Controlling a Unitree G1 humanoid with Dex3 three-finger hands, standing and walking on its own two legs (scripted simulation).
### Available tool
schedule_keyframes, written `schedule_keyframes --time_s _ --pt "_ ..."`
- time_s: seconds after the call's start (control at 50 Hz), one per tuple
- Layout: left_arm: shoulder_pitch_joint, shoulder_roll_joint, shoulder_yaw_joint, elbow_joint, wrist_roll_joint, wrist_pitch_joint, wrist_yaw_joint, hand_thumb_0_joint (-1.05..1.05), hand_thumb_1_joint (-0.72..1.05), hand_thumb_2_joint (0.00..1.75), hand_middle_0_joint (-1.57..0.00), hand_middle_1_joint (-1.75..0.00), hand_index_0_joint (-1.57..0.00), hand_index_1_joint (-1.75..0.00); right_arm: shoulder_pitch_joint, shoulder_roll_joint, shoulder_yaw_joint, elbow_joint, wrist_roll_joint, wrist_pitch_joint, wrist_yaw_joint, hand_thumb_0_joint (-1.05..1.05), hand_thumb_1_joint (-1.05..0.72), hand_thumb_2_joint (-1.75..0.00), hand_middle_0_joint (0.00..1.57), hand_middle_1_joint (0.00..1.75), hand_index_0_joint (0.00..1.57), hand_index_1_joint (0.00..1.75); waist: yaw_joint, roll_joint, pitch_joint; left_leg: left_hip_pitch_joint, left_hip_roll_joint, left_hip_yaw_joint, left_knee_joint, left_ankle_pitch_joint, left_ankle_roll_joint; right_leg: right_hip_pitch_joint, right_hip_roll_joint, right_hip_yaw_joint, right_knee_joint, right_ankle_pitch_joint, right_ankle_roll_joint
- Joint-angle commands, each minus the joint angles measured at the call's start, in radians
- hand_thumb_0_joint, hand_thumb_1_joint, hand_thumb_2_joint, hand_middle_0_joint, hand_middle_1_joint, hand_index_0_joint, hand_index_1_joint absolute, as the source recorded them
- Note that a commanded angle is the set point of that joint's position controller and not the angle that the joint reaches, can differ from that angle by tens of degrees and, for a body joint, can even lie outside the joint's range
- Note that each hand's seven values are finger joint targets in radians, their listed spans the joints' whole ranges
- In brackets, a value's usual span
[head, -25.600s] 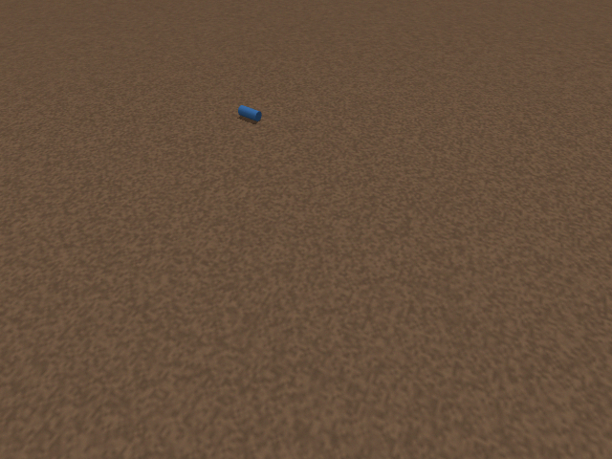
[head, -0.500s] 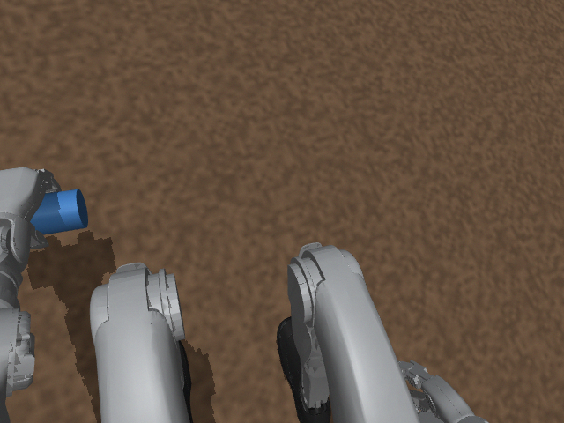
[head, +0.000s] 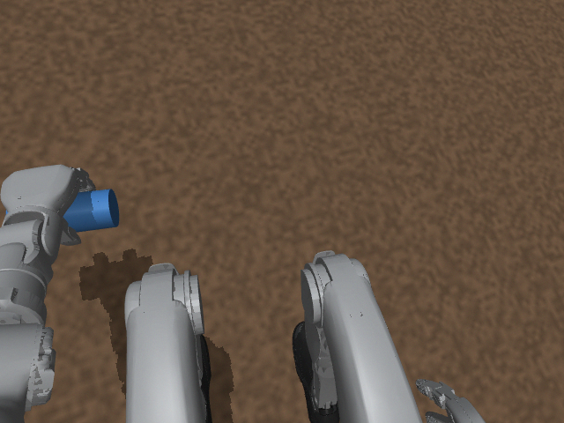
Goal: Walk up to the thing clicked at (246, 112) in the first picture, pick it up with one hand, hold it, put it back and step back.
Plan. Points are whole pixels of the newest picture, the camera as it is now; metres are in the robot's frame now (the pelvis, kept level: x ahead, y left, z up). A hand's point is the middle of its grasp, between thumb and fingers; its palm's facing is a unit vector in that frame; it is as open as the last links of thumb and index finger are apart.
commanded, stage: lift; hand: left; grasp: from above
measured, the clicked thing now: (67, 213) +0.42 +0.32 -0.16
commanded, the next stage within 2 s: hold in 1.42 s
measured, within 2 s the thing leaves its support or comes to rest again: neither
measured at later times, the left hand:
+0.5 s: hand out of the picture +0.36 +0.31 +0.02, palm faces -0.41 -0.13 -0.90, open 8.8 cm
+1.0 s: hand out of the picture +0.33 +0.30 +0.22, palm faces -0.44 -0.13 -0.89, open 8.8 cm
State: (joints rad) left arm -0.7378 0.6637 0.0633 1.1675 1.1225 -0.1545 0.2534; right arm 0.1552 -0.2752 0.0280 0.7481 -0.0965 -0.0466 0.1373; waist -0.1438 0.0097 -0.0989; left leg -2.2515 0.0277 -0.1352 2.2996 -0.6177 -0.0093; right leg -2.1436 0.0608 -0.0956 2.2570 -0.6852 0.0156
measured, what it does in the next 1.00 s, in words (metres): rises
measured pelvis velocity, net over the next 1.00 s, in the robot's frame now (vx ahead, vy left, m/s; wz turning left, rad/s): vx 0.04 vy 0.02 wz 0.11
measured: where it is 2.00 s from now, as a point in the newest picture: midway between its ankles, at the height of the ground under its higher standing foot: (258, 400)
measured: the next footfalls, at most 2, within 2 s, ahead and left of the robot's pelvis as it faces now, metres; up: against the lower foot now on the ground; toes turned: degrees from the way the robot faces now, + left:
none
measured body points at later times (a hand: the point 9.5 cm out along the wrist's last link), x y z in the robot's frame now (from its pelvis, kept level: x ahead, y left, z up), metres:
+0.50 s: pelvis +0.00 +0.01 +0.12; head +0.16 +0.05 +0.54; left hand +0.37 +0.32 +0.07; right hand +0.15 -0.25 +0.00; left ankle +0.10 +0.13 -0.32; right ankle +0.10 -0.12 -0.32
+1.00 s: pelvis +0.04 +0.02 +0.30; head +0.10 +0.04 +0.75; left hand +0.35 +0.30 +0.27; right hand +0.17 -0.24 +0.19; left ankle +0.09 +0.13 -0.32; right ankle +0.10 -0.12 -0.32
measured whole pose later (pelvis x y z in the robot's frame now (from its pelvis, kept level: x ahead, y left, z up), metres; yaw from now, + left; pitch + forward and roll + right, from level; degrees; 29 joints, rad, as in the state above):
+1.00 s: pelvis +0.04 +0.02 +0.30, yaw +6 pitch +17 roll -3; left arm -0.31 0.46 -0.14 0.77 1.00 0.00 0.10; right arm 0.24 -0.24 -0.02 0.72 0.04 -0.02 -0.05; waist -0.06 0.04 -0.16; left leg -1.08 0.03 -0.03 1.26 -0.47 0.01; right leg -1.01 0.03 0.00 1.22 -0.51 0.02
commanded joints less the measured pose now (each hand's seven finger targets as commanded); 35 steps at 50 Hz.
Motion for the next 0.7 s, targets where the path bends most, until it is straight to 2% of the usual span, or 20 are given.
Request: schedule_keyframes --time_s 0.0,0.06,0.1,0.12,0.16,0.2,0.22,0.26,0.3,0.4,0.44,0.46,0.52,0.56,0.62,0.64,0.66,0.68 --pt "-0.258 0.314 0.073 -0.257 -0.024 0.001 0.008 0.00 0.83 0.47 -1.19 -0.36 -1.20 -0.35 0.157 -0.215 -0.090 -0.059 0.028 -0.002 -0.022 0.00 -0.91 -0.90 0.20 0.30 0.20 0.30 0.044 0.212 -0.709 0.564 -0.017 0.099 -0.287 0.078 0.043 0.350 0.015 -0.018 -0.330 0.154 -0.056" --pt "-0.219 0.262 0.048 -0.287 -0.034 0.006 -0.015 0.00 0.81 0.50 -1.19 -0.36 -1.19 -0.36 0.159 -0.206 -0.100 -0.068 0.039 0.007 -0.032 0.00 -0.91 -0.90 0.20 0.30 0.20 0.30 0.038 0.201 -0.673 0.582 -0.017 0.098 -0.326 0.072 0.043 0.354 0.013 -0.014 -0.359 0.154 -0.056" --pt "-0.207 0.268 0.050 -0.336 -0.046 0.008 -0.027 0.00 0.79 0.54 -1.18 -0.38 -1.18 -0.38 0.154 -0.206 -0.107 -0.079 0.047 0.012 -0.041 0.00 -0.91 -0.90 0.20 0.30 0.20 0.30 0.051 0.189 -0.685 0.607 -0.017 0.097 -0.352 0.053 0.045 0.367 0.014 -0.009 -0.394 0.125 -0.057" --pt "-0.212 0.263 0.045 -0.363 -0.047 0.008 -0.033 0.00 0.79 0.52 -1.17 -0.39 -1.18 -0.38 0.155 -0.202 -0.108 -0.086 0.051 0.015 -0.045 0.00 -0.91 -0.90 0.20 0.30 0.20 0.30 0.046 0.204 -0.689 0.610 -0.019 0.096 -0.368 0.046 0.044 0.380 0.012 -0.007 -0.404 0.117 -0.057" --pt "-0.153 0.248 0.040 -0.375 -0.063 0.017 -0.047 0.00 0.80 0.53 -1.19 -0.39 -1.19 -0.39 0.144 -0.198 -0.115 -0.099 0.059 0.018 -0.052 0.00 -0.91 -0.90 0.20 0.30 0.20 0.30 0.055 0.169 -0.663 0.625 -0.018 0.090 -0.406 0.016 0.045 0.395 0.014 -0.002 -0.441 0.081 -0.056" --pt "-0.160 0.231 0.029 -0.435 -0.080 0.024 -0.059 0.00 0.78 0.53 -1.16 -0.41 -1.17 -0.40 0.145 -0.192 -0.115 -0.113 0.067 0.022 -0.059 0.00 -0.91 -0.90 0.20 0.30 0.20 0.30 0.052 0.166 -0.676 0.643 -0.019 0.093 -0.434 0.013 0.046 0.429 0.015 0.005 -0.474 0.079 -0.055" --pt "-0.130 0.232 0.032 -0.453 -0.081 0.030 -0.064 0.00 0.77 0.53 -1.16 -0.40 -1.16 -0.40 0.142 -0.193 -0.119 -0.116 0.072 0.025 -0.064 0.00 -0.91 -0.90 0.20 0.30 0.20 0.30 0.067 0.172 -0.690 0.682 -0.018 0.089 -0.458 0.014 0.043 0.442 0.014 0.004 -0.484 0.082 -0.055" --pt "-0.095 0.204 0.012 -0.495 -0.095 0.043 -0.076 0.00 0.78 0.53 -1.16 -0.41 -1.16 -0.41 0.133 -0.189 -0.123 -0.130 0.079 0.028 -0.072 0.00 -0.91 -0.90 0.20 0.30 0.20 0.30 0.064 0.170 -0.692 0.726 -0.016 0.085 -0.495 0.021 0.042 0.476 0.015 0.007 -0.519 0.092 -0.054" --pt "-0.094 0.209 0.017 -0.552 -0.102 0.057 -0.082 0.00 0.76 0.54 -1.15 -0.41 -1.15 -0.41 0.128 -0.187 -0.125 -0.135 0.087 0.033 -0.083 0.00 -0.91 -0.90 0.20 0.30 0.20 0.30 0.059 0.168 -0.680 0.753 -0.015 0.083 -0.532 0.014 0.042 0.504 0.011 0.011 -0.551 0.090 -0.051" --pt "-0.011 0.178 0.013 -0.630 -0.116 0.092 -0.091 0.00 0.72 0.51 -1.10 -0.40 -1.11 -0.40 0.100 -0.185 -0.128 -0.153 0.106 0.040 -0.111 0.00 -0.90 -0.90 0.20 0.30 0.20 0.30 0.073 0.198 -0.658 0.896 -0.006 0.038 -0.693 -0.029 0.032 0.578 0.008 0.002 -0.608 0.098 -0.045" --pt "-0.005 0.144 -0.018 -0.671 -0.119 0.108 -0.098 0.00 0.71 0.51 -1.11 -0.38 -1.11 -0.38 0.093 -0.178 -0.126 -0.158 0.109 0.042 -0.123 0.00 -0.90 -0.90 0.20 0.30 0.20 0.30 0.062 0.197 -0.646 0.953 -0.004 0.043 -0.738 -0.026 0.031 0.615 0.006 0.009 -0.657 0.106 -0.043" --pt "-0.003 0.173 -0.001 -0.690 -0.123 0.115 -0.098 0.00 0.70 0.52 -1.11 -0.39 -1.10 -0.39 0.087 -0.177 -0.123 -0.161 0.112 0.042 -0.128 0.00 -0.90 -0.90 0.20 0.30 0.20 0.30 0.069 0.209 -0.639 0.978 -0.003 0.045 -0.764 -0.028 0.031 0.646 0.006 0.015 -0.681 0.106 -0.041" --pt "0.074 0.110 -0.033 -0.694 -0.132 0.139 -0.105 0.00 0.72 0.52 -1.11 -0.41 -1.11 -0.41 0.086 -0.160 -0.118 -0.158 0.118 0.042 -0.142 0.00 -0.90 -0.90 0.20 0.30 0.20 0.30 0.069 0.176 -0.634 1.054 -0.010 0.065 -0.816 0.047 0.030 0.740 0.002 0.024 -0.758 0.153 -0.041" --pt "0.116 0.102 -0.041 -0.709 -0.134 0.152 -0.110 0.00 0.71 0.50 -1.12 -0.37 -1.11 -0.38 0.086 -0.155 -0.115 -0.159 0.124 0.043 -0.154 0.00 -0.90 -0.90 0.20 0.30 0.20 0.30 0.067 0.147 -0.613 1.107 -0.014 0.081 -0.850 0.089 0.032 0.806 0.001 0.036 -0.826 0.174 -0.040" --pt "0.123 0.107 -0.044 -0.732 -0.134 0.164 -0.117 0.00 0.74 0.51 -1.14 -0.39 -1.14 -0.40 0.075 -0.141 -0.108 -0.154 0.128 0.041 -0.169 0.00 -0.91 -0.90 0.20 0.30 0.20 0.30 0.069 0.140 -0.569 1.164 -0.018 0.100 -0.919 0.091 0.033 0.907 0.001 0.055 -0.917 0.171 -0.039" --pt "0.128 0.118 -0.029 -0.722 -0.131 0.166 -0.115 0.00 0.74 0.53 -1.14 -0.40 -1.13 -0.41 0.069 -0.141 -0.105 -0.152 0.130 0.040 -0.173 0.00 -0.90 -0.90 0.20 0.30 0.20 0.30 0.073 0.143 -0.553 1.187 -0.015 0.091 -0.955 0.079 0.031 0.929 0.000 0.056 -0.932 0.163 -0.039" --pt "0.133 0.074 -0.059 -0.708 -0.130 0.168 -0.118 0.00 0.76 0.54 -1.14 -0.42 -1.14 -0.43 0.069 -0.134 -0.104 -0.148 0.130 0.038 -0.176 0.00 -0.90 -0.90 0.20 0.30 0.20 0.30 0.064 0.137 -0.521 1.209 -0.014 0.089 -0.982 0.081 0.029 0.936 0.000 0.057 -0.955 0.165 -0.039" --pt "0.125 0.067 -0.068 -0.701 -0.132 0.168 -0.119 0.00 0.77 0.53 -1.15 -0.42 -1.15 -0.42 0.070 -0.129 -0.100 -0.142 0.132 0.035 -0.180 0.00 -0.90 -0.90 0.20 0.30 0.20 0.30 0.061 0.129 -0.492 1.229 -0.013 0.091 -1.002 0.087 0.029 0.956 0.000 0.060 -0.984 0.168 -0.038"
